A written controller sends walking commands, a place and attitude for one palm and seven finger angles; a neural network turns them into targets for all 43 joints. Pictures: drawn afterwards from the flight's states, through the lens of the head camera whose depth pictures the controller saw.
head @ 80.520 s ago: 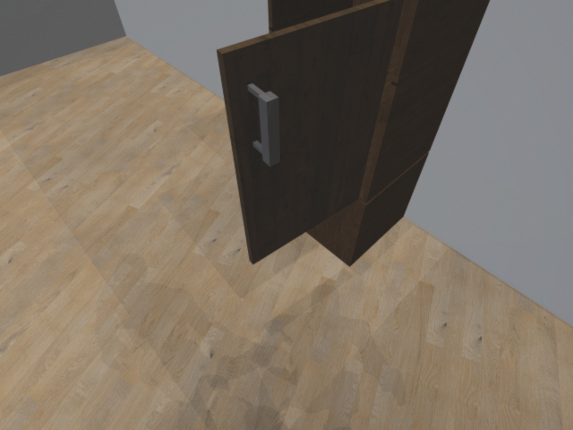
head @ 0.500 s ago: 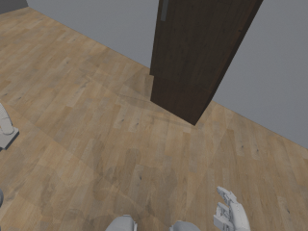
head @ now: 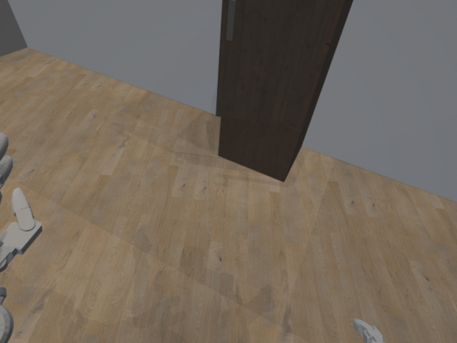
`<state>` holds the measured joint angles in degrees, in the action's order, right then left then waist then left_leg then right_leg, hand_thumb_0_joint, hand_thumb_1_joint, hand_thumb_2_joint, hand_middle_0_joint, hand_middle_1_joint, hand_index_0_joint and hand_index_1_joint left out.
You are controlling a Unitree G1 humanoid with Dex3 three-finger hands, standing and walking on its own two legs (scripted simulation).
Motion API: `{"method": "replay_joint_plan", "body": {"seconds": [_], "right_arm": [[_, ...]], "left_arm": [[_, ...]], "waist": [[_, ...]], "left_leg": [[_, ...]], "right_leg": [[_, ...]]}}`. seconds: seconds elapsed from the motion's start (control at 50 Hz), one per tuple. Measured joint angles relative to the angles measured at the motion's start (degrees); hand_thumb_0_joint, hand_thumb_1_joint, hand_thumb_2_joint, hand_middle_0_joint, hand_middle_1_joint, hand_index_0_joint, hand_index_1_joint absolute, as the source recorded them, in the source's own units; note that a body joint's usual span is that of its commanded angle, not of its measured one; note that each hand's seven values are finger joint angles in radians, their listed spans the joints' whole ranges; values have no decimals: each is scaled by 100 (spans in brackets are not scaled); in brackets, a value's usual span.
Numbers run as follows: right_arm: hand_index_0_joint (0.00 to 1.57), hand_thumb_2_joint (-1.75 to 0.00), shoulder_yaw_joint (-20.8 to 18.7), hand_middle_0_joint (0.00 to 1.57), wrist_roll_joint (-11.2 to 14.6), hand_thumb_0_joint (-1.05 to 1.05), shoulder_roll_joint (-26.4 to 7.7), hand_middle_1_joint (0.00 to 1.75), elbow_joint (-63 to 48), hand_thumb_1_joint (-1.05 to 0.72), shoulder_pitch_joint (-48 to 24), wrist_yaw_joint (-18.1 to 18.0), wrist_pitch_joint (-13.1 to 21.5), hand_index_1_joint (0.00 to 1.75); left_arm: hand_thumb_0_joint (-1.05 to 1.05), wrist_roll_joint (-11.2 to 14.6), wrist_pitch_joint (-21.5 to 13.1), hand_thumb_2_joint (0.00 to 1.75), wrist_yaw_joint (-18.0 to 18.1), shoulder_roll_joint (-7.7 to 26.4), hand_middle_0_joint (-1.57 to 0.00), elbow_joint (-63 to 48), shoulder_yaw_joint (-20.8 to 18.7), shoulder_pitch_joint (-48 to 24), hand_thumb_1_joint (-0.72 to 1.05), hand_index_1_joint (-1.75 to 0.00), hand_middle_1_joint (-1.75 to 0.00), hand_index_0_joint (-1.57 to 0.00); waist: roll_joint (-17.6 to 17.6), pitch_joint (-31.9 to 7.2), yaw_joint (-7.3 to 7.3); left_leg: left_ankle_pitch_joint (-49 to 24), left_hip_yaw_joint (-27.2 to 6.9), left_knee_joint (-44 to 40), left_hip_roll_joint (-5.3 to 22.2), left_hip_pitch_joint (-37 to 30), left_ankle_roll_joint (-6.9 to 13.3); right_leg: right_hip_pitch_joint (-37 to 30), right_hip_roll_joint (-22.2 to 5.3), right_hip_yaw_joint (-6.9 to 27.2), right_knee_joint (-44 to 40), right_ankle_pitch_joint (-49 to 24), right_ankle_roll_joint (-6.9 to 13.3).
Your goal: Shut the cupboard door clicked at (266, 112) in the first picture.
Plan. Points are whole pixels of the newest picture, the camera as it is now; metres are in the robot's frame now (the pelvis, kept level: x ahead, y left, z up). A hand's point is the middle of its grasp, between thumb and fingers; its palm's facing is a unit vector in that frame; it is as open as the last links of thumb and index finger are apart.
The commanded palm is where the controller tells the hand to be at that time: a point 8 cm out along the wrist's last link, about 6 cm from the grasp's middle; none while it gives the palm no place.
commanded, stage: stop stepping back and stand still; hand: left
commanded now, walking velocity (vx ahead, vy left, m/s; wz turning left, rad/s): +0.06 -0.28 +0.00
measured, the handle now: (231, 18) +1.17 +0.03 +0.14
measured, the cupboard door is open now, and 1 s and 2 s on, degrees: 20 20 20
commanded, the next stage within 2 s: let the arm hang, fingers relaxed in 0.90 s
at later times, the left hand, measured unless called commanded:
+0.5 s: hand (56, 217) +0.23 +0.24 +0.17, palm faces +0.44 -0.81 -0.39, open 7.4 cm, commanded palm +0.16 +0.29 +0.20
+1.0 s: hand (55, 202) +0.25 +0.24 +0.18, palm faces +0.40 -0.79 -0.47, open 7.4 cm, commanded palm none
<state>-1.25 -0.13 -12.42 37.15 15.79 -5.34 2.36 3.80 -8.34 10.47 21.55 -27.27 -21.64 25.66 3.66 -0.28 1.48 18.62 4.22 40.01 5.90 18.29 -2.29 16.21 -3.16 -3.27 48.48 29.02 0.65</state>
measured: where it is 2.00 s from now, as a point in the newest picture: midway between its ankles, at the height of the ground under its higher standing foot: outside the picture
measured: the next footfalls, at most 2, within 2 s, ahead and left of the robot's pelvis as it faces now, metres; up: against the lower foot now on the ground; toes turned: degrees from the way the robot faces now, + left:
right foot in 0.22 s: +0.06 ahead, -0.12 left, +0.00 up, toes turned -4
left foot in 0.52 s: +0.11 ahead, +0.09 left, +0.00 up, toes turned +6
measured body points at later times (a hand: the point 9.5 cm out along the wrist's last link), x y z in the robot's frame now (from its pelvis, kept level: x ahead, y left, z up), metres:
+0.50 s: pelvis +0.03 -0.02 +0.01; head +0.05 +0.00 +0.46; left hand +0.20 +0.28 +0.19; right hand +0.18 -0.27 -0.07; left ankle +0.07 +0.09 -0.71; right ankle +0.02 -0.12 -0.72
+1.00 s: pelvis +0.05 -0.02 +0.02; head +0.06 -0.01 +0.47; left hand +0.22 +0.28 +0.21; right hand +0.21 -0.24 -0.07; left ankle +0.07 +0.09 -0.72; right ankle +0.02 -0.12 -0.72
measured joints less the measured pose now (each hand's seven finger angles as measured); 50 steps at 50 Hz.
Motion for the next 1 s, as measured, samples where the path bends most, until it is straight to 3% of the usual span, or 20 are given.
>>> {"method": "replay_joint_plan", "body": {"seconds": [0.04, 0.08, 0.14, 0.22, 0.28, 0.32, 0.36, 0.44, 0.52, 0.6, 0.66, 0.74, 0.8, 0.9, 1.0], "right_arm": [[20, -89, 100, 20, -20, 1, 311, 30, -22, -90, -98, 78, 32, 30], [20, -89, 191, 20, -40, 1, 533, 30, -85, -90, -94, 199, 92, 30], [20, -89, 262, 20, -58, 1, 647, 30, -153, -90, -62, 339, 149, 30], [21, -89, 258, 20, -13, 1, 552, 30, -260, -90, -4, 391, 73, 30], [21, -89, 179, 20, 38, 1, 304, 30, -113, -90, -160, 363, -43, 30], [21, -89, 110, 20, 61, 1, 132, 30, 81, -90, -268, 328, -82, 30], [21, -89, 77, 20, 63, 1, 8, 30, 159, -90, -332, 284, -102, 30], [20, -89, 34, 20, 37, 1, -126, 30, 120, -90, -349, 133, -4, 30], [20, -89, -58, 20, 13, 1, -210, 30, -32, -90, -366, 63, 169, 30], [20, -89, -86, 20, 10, 1, 11, 30, -231, -90, -534, 104, 222, 30], [20, -90, -2, 20, 26, 1, 107, 30, -412, -90, -589, 183, 305, 30], [20, -89, 129, 20, 105, 1, 174, 30, -441, -90, -635, 301, 248, 30], [20, -89, 202, 20, 143, 1, 222, 30, -404, -90, -607, 330, 127, 30], [21, -89, 257, 20, 148, 1, 236, 30, -274, -90, -445, 245, -6, 30], [21, -89, 249, 20, 136, 1, 197, 30, -198, -90, -308, 167, -34, 30]], "left_arm": [[1, -21, -61, 90, -116, 314, -20, -257, -106, 199, 89, -30, -30, -20], [2, -62, -129, 90, -183, 592, -20, -574, -288, 370, 89, -30, -30, -21], [2, -75, -348, 90, -198, 840, -21, -957, -642, 607, 88, -30, -30, -21], [1, -72, -514, 90, -133, 994, -21, -828, -1012, 858, 88, -30, -30, -21], [1, -123, -406, 90, -93, 755, -21, -308, -805, 754, 89, -30, -30, -21], [1, -137, -300, 90, -74, 444, -21, 105, -532, 636, 89, -30, -30, -21], [1, -134, -202, 90, -50, 152, -21, 413, -344, 647, 89, -30, -30, -21], [1, -156, -92, 90, -20, -126, -21, 428, -22, 539, 89, -30, -30, -21], [2, -164, -221, 90, -2, -29, -21, -355, 102, 375, 88, -30, -30, -21], [2, -174, -491, 90, -4, 433, -21, -730, -323, 338, 88, -30, -30, -21], [1, -157, -570, 90, -33, 665, -21, -571, -626, 374, 88, -30, -30, -21], [1, -79, -488, 90, -93, 581, -21, -240, -642, 569, 89, -30, -30, -21], [1, -27, -328, 90, -143, 412, -21, -114, -440, 810, 89, -30, -30, -21], [1, -25, -97, 90, -202, 200, -21, -78, -37, 899, 89, -30, -30, -21], [1, -43, -138, 90, -162, 225, -21, -147, -57, 738, 88, -30, -30, -21]], "waist": [[185, 195, 61], [209, 312, 82], [-19, 390, -33], [-438, 270, -168], [-751, 250, -202], [-794, 237, -229], [-722, 216, -239], [-476, 276, -200], [-296, 376, -184], [102, 407, -214], [-17, 363, -156], [-390, 283, -126], [-499, 226, -141], [-485, 189, -184], [-426, 114, -198]], "left_leg": [[-54, 44, -172, -4, -83, -39], [-220, 5, -442, 51, -135, -44], [-402, -16, -731, 218, -157, -79], [-162, -6, -431, 366, 68, -86], [701, -256, 787, 205, 525, 102], [822, -294, 1647, -79, 786, 139], [682, -174, 1963, -250, 893, 132], [314, 7, 1017, -323, 645, 195], [-366, -35, -505, -321, 12, 330], [-262, 118, -548, -435, -79, 387], [-327, 90, -710, -427, -95, 362], [-365, 42, -846, -321, -79, 324], [-366, 93, -893, -315, -80, 319], [-365, 102, -918, -370, -162, 326], [-403, 61, -940, -370, -212, 315]], "right_leg": [[416, 171, 106, 580, -62, -33], [713, 269, -9, 696, -401, -70], [768, 313, -244, 12, -754, -93], [201, 323, -380, -1340, -865, -69], [216, 327, -421, -1278, -1204, 176], [122, 243, -378, -1307, -1122, 179], [-5, 168, -295, -1452, -1133, 151], [-288, 111, -371, -1682, -1149, 111], [-400, 213, -568, -1490, -917, 58], [-314, 181, -209, -1285, -609, -57], [-387, 251, -152, -1657, -1015, -88], [-532, 392, -189, -2142, -1209, 27], [-501, 396, -138, -2161, -1197, 29], [-523, 337, -134, -2042, -1112, 13], [-587, 343, -176, -2061, -1129, 29]]}}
